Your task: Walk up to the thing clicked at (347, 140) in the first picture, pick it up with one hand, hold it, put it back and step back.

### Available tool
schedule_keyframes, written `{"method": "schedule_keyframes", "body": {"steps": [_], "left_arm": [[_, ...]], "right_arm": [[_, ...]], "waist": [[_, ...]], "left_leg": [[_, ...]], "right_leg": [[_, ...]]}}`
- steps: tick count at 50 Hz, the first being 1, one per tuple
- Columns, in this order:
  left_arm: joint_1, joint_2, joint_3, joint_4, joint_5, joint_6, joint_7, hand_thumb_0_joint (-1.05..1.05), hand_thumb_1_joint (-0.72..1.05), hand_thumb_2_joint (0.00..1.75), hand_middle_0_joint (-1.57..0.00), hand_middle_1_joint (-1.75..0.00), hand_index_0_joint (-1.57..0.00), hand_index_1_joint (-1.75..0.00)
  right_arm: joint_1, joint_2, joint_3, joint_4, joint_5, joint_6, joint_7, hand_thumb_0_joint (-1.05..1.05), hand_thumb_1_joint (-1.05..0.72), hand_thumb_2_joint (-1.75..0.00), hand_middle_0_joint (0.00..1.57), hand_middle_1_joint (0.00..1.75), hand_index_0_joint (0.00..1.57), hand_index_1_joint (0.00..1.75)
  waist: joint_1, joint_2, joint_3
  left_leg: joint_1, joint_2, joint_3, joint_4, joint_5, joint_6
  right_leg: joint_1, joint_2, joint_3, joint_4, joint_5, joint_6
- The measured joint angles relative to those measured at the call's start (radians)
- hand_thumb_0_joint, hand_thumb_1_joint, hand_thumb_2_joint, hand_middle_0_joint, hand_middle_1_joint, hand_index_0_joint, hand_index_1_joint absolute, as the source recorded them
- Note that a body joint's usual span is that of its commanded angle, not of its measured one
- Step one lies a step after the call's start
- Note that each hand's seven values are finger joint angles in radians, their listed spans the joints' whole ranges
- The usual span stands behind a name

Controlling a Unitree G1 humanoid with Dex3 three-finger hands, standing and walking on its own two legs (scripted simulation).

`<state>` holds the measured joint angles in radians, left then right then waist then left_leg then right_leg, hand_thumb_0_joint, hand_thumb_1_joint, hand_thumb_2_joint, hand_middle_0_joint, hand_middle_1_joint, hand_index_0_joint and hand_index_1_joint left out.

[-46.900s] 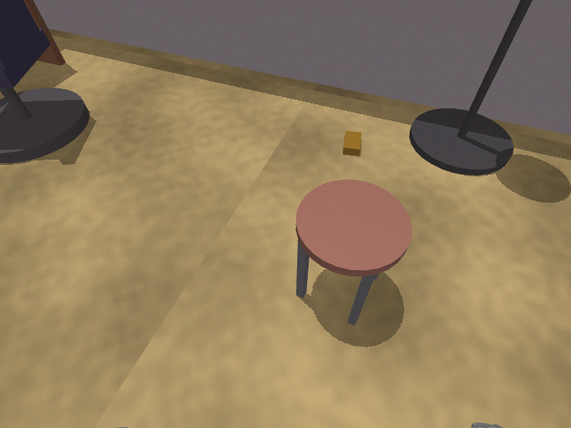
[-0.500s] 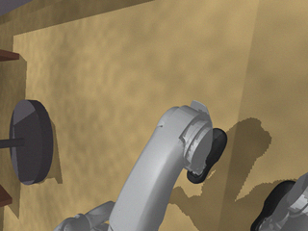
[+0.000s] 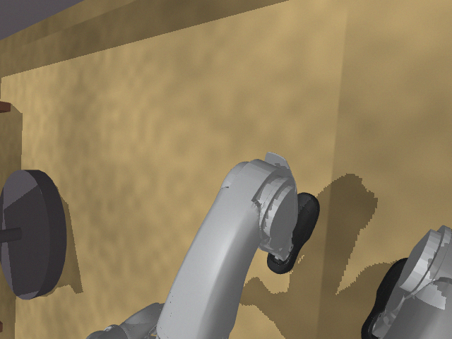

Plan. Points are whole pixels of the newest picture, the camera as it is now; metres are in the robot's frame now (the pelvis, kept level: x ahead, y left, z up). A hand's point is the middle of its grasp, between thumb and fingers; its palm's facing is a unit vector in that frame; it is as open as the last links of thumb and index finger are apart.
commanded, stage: settle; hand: right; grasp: from above
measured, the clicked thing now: out of the picture +0.46 -0.35 -0.28
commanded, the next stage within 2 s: lift in 0.40 s
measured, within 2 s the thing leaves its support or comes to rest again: neither
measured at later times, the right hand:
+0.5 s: hand out of the picture +0.44 -0.35 -0.18, palm faces -0.03 +0.46 -0.89, open 11.6 cm
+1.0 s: hand out of the picture +0.40 -0.36 -0.06, palm faces -0.06 +0.42 -0.91, open 11.6 cm
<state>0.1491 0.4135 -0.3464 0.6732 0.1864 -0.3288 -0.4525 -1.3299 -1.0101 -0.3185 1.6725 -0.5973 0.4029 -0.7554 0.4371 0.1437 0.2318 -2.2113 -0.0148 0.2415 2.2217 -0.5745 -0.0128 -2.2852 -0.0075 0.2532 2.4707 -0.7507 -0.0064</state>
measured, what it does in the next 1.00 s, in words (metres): stands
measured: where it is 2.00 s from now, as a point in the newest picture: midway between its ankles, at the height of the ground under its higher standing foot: (332, 281)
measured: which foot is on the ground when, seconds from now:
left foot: down 0.00-1.00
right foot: down 0.00-1.00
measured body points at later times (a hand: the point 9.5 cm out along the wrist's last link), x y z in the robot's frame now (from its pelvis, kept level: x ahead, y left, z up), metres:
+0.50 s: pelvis +0.00 +0.01 +0.01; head +0.26 -0.09 +0.36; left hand +0.01 +0.25 -0.07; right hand +0.44 -0.37 -0.13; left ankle +0.14 +0.10 -0.30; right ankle +0.06 -0.12 -0.30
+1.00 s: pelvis +0.01 +0.01 +0.04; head +0.21 -0.04 +0.44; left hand +0.06 +0.26 -0.09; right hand +0.41 -0.38 -0.01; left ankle +0.14 +0.10 -0.30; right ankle +0.06 -0.12 -0.30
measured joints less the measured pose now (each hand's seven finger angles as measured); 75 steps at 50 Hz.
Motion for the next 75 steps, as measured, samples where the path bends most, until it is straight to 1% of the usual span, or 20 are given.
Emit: {"method": "schedule_keyframes", "body": {"steps": [4, 8, 12, 15, 18, 22, 28, 33, 41, 44, 46, 49, 52, 55, 58, 62, 65, 68, 72, 75], "left_arm": [[0.016, -0.017, 0.04, 0.024, -0.013, 0.015, -0.002, 0.0, 0.92, 0.9, -0.2, -0.3, -0.2, -0.3], [0.024, -0.033, 0.076, 0.056, -0.023, 0.022, 0.004, 0.0, 0.91, 0.9, -0.2, -0.3, -0.2, -0.3], [0.02, -0.05, 0.1, 0.092, -0.027, 0.019, 0.015, 0.0, 0.91, 0.9, -0.2, -0.3, -0.2, -0.3], [0.017, -0.063, 0.117, 0.119, -0.031, 0.014, 0.023, 0.0, 0.9, 0.9, -0.2, -0.3, -0.2, -0.3], [0.019, -0.074, 0.13, 0.142, -0.034, 0.012, 0.027, 0.0, 0.9, 0.89, -0.2, -0.3, -0.2, -0.3], [0.022, -0.081, 0.147, 0.17, -0.036, 0.013, 0.033, 0.0, 0.9, 0.89, -0.2, -0.3, -0.2, -0.3], [0.038, -0.073, 0.179, 0.195, -0.033, 0.02, 0.038, 0.0, 0.9, 0.89, -0.2, -0.3, -0.2, -0.3], [0.051, -0.068, 0.204, 0.213, -0.037, 0.034, 0.045, 0.0, 0.9, 0.9, -0.2, -0.3, -0.2, -0.3], [0.068, -0.086, 0.262, 0.248, -0.065, 0.066, 0.066, 0.0, 0.91, 0.9, -0.2, -0.3, -0.2, -0.3], [0.065, -0.097, 0.288, 0.261, -0.08, 0.078, 0.079, 0.0, 0.91, 0.9, -0.2, -0.3, -0.2, -0.3], [0.062, -0.103, 0.306, 0.266, -0.092, 0.085, 0.091, 0.0, 0.91, 0.9, -0.2, -0.3, -0.2, -0.3], [0.047, -0.112, 0.329, 0.273, -0.104, 0.092, 0.112, 0.0, 0.91, 0.9, -0.2, -0.3, -0.2, -0.3], [0.032, -0.117, 0.34, 0.268, -0.113, 0.095, 0.136, 0.0, 0.91, 0.9, -0.2, -0.3, -0.2, -0.3], [0.02, -0.12, 0.34, 0.258, -0.121, 0.098, 0.159, 0.0, 0.91, 0.9, -0.2, -0.3, -0.2, -0.3], [0.012, -0.121, 0.34, 0.247, -0.127, 0.102, 0.182, 0.0, 0.91, 0.9, -0.2, -0.3, -0.2, -0.3], [0.011, -0.118, 0.344, 0.234, -0.139, 0.114, 0.22, 0.0, 0.91, 0.9, -0.2, -0.3, -0.2, -0.3], [0.013, -0.11, 0.346, 0.217, -0.149, 0.128, 0.255, 0.0, 0.91, 0.9, -0.2, -0.3, -0.2, -0.3], [0.011, -0.106, 0.346, 0.204, -0.159, 0.136, 0.294, 0.0, 0.91, 0.9, -0.2, -0.3, -0.2, -0.3], [0.01, -0.108, 0.341, 0.201, -0.17, 0.138, 0.336, 0.0, 0.91, 0.9, -0.2, -0.3, -0.2, -0.3], [0.013, -0.112, 0.333, 0.207, -0.179, 0.138, 0.358, 0.0, 0.91, 0.9, -0.2, -0.3, -0.2, -0.3]], "right_arm": [[0.034, 0.046, 0.014, -0.029, -0.014, 0.03, 0.016, -0.01, 0.23, -0.67, 0.49, 0.79, 0.55, 0.7], [0.066, 0.099, 0.037, -0.031, 0.0, 0.051, 0.043, -0.01, 0.23, -0.67, 0.49, 0.79, 0.55, 0.69], [0.074, 0.145, 0.05, -0.009, 0.008, 0.059, 0.068, -0.01, 0.24, -0.67, 0.5, 0.79, 0.56, 0.69], [0.069, 0.172, 0.042, 0.0, -0.002, 0.056, 0.077, -0.01, 0.24, -0.67, 0.5, 0.78, 0.57, 0.68], [0.062, 0.194, 0.023, -0.005, -0.022, 0.055, 0.079, -0.01, 0.25, -0.67, 0.51, 0.78, 0.57, 0.68], [0.048, 0.207, 0.006, 0.004, -0.049, 0.057, 0.077, -0.01, 0.25, -0.67, 0.51, 0.77, 0.58, 0.68], [0.025, 0.217, -0.028, 0.015, -0.048, 0.067, 0.073, -0.01, 0.27, -0.69, 0.54, 0.76, 0.6, 0.66], [0.033, 0.239, -0.033, 0.008, -0.051, 0.08, 0.106, -0.01, 0.28, -0.69, 0.55, 0.75, 0.62, 0.65], [0.118, 0.327, -0.036, -0.089, -0.064, 0.094, 0.175, -0.01, 0.28, -0.69, 0.55, 0.75, 0.61, 0.65], [0.157, 0.367, -0.012, -0.128, -0.071, 0.102, 0.195, -0.01, 0.27, -0.68, 0.54, 0.75, 0.61, 0.65], [0.183, 0.395, 0.007, -0.147, -0.067, 0.108, 0.206, -0.01, 0.27, -0.68, 0.54, 0.75, 0.6, 0.65], [0.217, 0.431, 0.038, -0.167, -0.056, 0.121, 0.223, -0.01, 0.27, -0.68, 0.54, 0.75, 0.61, 0.65], [0.248, 0.466, 0.061, -0.194, -0.027, 0.136, 0.241, -0.01, 0.27, -0.68, 0.54, 0.75, 0.61, 0.65], [0.282, 0.502, 0.078, -0.236, -0.003, 0.153, 0.263, -0.01, 0.27, -0.68, 0.55, 0.75, 0.61, 0.65], [0.316, 0.535, 0.088, -0.282, 0.007, 0.171, 0.277, -0.01, 0.27, -0.68, 0.55, 0.75, 0.61, 0.64], [0.372, 0.581, 0.118, -0.358, 0.02, 0.203, 0.286, -0.01, 0.27, -0.68, 0.55, 0.74, 0.61, 0.64], [0.424, 0.616, 0.155, -0.413, 0.026, 0.231, 0.28, -0.01, 0.28, -0.68, 0.55, 0.74, 0.62, 0.64], [0.471, 0.65, 0.189, -0.459, 0.048, 0.264, 0.271, -0.01, 0.28, -0.69, 0.56, 0.74, 0.62, 0.64], [0.508, 0.693, 0.21, -0.492, 0.085, 0.299, 0.264, -0.01, 0.28, -0.69, 0.56, 0.74, 0.62, 0.64], [0.521, 0.715, 0.223, -0.489, 0.089, 0.324, 0.259, -0.01, 0.29, -0.69, 0.56, 0.74, 0.63, 0.64]], "waist": [[-0.018, -0.041, -0.049], [-0.039, -0.082, -0.092], [-0.055, -0.104, -0.12], [-0.064, -0.112, -0.133], [-0.07, -0.114, -0.143], [-0.073, -0.122, -0.158], [-0.081, -0.149, -0.177], [-0.096, -0.172, -0.195], [-0.148, -0.203, -0.274], [-0.172, -0.213, -0.316], [-0.189, -0.221, -0.35], [-0.211, -0.23, -0.388], [-0.232, -0.234, -0.411], [-0.248, -0.231, -0.425], [-0.26, -0.224, -0.437], [-0.274, -0.221, -0.458], [-0.283, -0.223, -0.473], [-0.289, -0.22, -0.483], [-0.296, -0.207, -0.488], [-0.299, -0.193, -0.491]], "left_leg": [[-0.006, 0.004, -0.01, -0.006, -0.005, 0.002], [-0.011, 0.007, -0.028, -0.006, -0.008, 0.0], [-0.017, 0.011, -0.048, -0.002, -0.006, -0.002], [-0.024, 0.014, -0.058, 0.0, -0.001, -0.002], [-0.03, 0.018, -0.067, 0.004, 0.002, 0.003], [-0.038, 0.02, -0.077, 0.006, 0.001, 0.009], [-0.048, 0.022, -0.095, 0.006, -0.006, 0.012], [-0.052, 0.023, -0.108, 0.006, -0.01, 0.012], [-0.051, 0.025, -0.138, 0.003, -0.022, 0.013], [-0.037, 0.027, -0.153, -0.005, -0.03, 0.014], [-0.027, 0.029, -0.164, -0.017, -0.035, 0.014], [0.002, 0.03, -0.179, -0.043, -0.041, 0.015], [0.043, 0.031, -0.19, -0.079, -0.043, 0.017], [0.093, 0.031, -0.196, -0.123, -0.041, 0.021], [0.146, 0.029, -0.197, -0.172, -0.036, 0.027], [0.224, 0.024, -0.194, -0.25, -0.027, 0.034], [0.297, 0.019, -0.193, -0.321, -0.018, 0.037], [0.382, 0.013, -0.196, -0.401, -0.006, 0.038], [0.513, 0.005, -0.201, -0.515, 0.01, 0.041], [0.617, 0.001, -0.202, -0.599, 0.022, 0.044]], "right_leg": [[-0.003, 0.001, -0.013, -0.016, 0.001, -0.001], [-0.002, 0.0, -0.035, -0.028, 0.004, -0.008], [-0.003, 0.001, -0.058, -0.039, 0.015, -0.014], [-0.006, 0.003, -0.071, -0.044, 0.025, -0.015], [-0.007, 0.005, -0.081, -0.051, 0.032, -0.012], [-0.006, 0.005, -0.092, -0.061, 0.034, -0.007], [-0.004, 0.004, -0.113, -0.078, 0.033, -0.007], [0.001, 0.003, -0.128, -0.089, 0.031, -0.008], [0.018, 0.003, -0.16, -0.115, 0.027, -0.01], [0.039, 0.005, -0.177, -0.137, 0.025, -0.011], [0.054, 0.006, -0.188, -0.157, 0.024, -0.011], [0.09, 0.008, -0.204, -0.197, 0.025, -0.011], [0.137, 0.009, -0.215, -0.245, 0.029, -0.008], [0.192, 0.01, -0.22, -0.299, 0.037, -0.003], [0.249, 0.009, -0.221, -0.355, 0.045, 0.003], [0.329, 0.005, -0.218, -0.438, 0.058, 0.012], [0.403, 0.0, -0.217, -0.512, 0.068, 0.017], [0.492, -0.005, -0.221, -0.597, 0.082, 0.02], [0.626, -0.011, -0.225, -0.718, 0.103, 0.025], [0.732, -0.015, -0.226, -0.808, 0.118, 0.029]]}}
